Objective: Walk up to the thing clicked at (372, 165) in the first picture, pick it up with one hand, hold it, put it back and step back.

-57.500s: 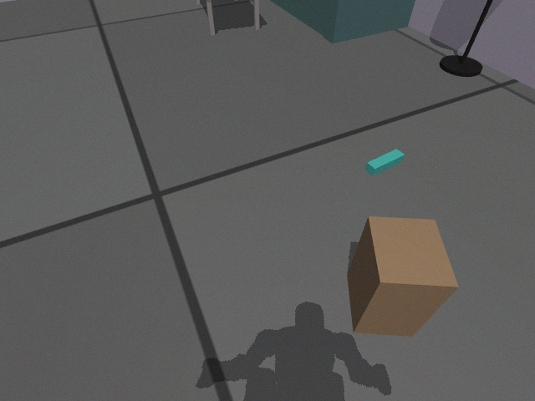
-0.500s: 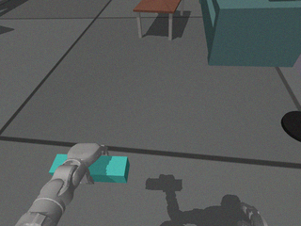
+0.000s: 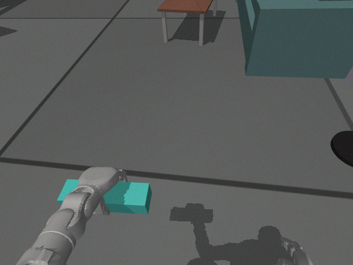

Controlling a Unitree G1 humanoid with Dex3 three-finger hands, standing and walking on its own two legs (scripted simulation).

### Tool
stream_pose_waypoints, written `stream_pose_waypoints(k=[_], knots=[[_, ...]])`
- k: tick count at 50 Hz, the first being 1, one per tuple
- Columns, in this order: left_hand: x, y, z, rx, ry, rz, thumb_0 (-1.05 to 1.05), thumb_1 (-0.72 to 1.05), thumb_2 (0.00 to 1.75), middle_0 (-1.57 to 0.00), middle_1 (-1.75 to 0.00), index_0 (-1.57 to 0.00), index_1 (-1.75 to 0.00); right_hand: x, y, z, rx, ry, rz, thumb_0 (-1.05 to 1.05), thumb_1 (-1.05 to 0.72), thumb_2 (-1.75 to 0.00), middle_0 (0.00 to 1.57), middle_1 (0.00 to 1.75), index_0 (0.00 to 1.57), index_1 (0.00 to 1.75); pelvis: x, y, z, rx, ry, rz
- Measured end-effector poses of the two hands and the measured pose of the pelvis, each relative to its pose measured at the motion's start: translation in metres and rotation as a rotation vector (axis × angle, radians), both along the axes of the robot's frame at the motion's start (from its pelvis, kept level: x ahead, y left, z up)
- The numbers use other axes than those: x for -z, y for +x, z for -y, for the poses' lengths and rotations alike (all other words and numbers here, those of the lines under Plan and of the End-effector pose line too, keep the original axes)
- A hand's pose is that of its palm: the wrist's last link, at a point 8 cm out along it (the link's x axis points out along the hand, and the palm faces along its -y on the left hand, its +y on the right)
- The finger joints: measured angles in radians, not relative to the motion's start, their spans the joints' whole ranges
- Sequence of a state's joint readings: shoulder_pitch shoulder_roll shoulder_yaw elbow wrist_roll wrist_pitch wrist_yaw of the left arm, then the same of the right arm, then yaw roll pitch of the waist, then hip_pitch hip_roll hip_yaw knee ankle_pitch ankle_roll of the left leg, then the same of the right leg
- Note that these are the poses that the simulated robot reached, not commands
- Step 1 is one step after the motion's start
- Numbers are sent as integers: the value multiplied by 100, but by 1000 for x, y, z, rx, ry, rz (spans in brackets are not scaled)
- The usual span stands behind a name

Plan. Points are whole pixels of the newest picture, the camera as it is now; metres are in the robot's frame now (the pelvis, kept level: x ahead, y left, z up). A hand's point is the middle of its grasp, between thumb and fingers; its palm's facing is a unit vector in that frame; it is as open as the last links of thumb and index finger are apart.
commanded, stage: hold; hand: left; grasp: from above
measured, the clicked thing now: (106, 196) +0.30 +0.23 -0.06
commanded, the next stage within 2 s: crouch in 0.14 s
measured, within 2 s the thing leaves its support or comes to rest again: neither
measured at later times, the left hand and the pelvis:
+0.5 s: hand (106, 199) +0.29 +0.22 -0.06, palm faces -0.47 -0.03 -0.88, open 9.2 cm; pelvis +0.00 +0.00 +0.00, yaw +1 degrees
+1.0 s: hand (124, 211) +0.34 +0.24 -0.29, palm faces -0.41 +0.06 -0.91, open 9.2 cm; pelvis -0.05 +0.01 -0.17, yaw +0 degrees
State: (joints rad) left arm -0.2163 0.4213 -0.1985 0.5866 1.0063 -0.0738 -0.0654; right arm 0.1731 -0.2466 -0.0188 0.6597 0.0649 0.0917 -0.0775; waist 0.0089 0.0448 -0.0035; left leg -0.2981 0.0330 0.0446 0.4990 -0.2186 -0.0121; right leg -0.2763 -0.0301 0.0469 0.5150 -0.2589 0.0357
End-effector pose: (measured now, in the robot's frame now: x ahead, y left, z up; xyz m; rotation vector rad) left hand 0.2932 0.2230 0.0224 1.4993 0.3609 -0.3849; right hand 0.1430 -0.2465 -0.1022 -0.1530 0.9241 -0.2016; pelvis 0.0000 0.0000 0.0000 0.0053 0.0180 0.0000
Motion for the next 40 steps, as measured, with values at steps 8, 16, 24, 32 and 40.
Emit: stream_pose_waypoints(k=[8, 16, 24, 32, 40], knots=[[0, 4, -2, -4, 5, 0, -1, 9, 52, -69, -60, -72, -57, 2, -1, 1, 9, 4, -21, 1, -91, -90, 20, 29, 20, 30, 0, 4, 0, -1, -1, -4], [-1, 7, 0, -2, 3, 7, -1, 11, 49, -69, -60, -72, -56, 2, 0, 3, 17, 4, -29, 1, -91, -90, 20, 29, 20, 30, -1, 7, 0, -1, 0, -4], [18, 5, -2, -2, 0, -8, -1, 10, 47, -69, -61, -72, -58, 2, 0, 6, 11, -7, -42, 1, -91, -90, 20, 29, 20, 30, 2, 6, 2, -9, 0, -23], [70, 9, -7, 32, 43, -4, -1, 8, 49, -70, -62, -73, -59, 26, -18, 17, -12, -56, -123, 1, -90, -90, 20, 29, 20, 30, 26, -6, 3, -24, -10, -137], [148, 28, -12, 33, 86, 39, -1, 8, 48, -71, -62, -74, -58, 87, -66, 33, 12, -109, -241, 1, -91, -90, 20, 29, 20, 30, 85, -24, 1, -28, -33, -300]])
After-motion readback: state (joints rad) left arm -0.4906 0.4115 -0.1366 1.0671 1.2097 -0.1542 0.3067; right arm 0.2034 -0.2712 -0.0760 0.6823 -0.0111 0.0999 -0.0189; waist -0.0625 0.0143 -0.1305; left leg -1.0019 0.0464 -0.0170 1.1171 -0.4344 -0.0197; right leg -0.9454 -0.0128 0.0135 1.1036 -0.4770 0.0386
